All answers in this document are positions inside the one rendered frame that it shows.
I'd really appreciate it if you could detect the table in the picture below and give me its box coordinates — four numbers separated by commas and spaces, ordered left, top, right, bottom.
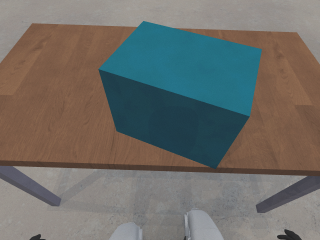
0, 23, 320, 213

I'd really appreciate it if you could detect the robot right hand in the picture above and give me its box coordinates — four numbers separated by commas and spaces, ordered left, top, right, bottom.
277, 229, 302, 240

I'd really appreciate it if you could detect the robot thigh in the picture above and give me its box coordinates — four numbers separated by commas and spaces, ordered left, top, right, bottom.
184, 210, 224, 240
109, 223, 143, 240

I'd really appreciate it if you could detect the robot left thigh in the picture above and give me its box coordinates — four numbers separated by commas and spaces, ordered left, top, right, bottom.
109, 223, 143, 240

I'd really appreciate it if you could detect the robot right thigh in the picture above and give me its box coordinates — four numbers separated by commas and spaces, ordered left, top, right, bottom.
184, 210, 224, 240

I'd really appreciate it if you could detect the carton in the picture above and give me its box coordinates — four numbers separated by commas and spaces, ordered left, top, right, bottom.
98, 21, 262, 169

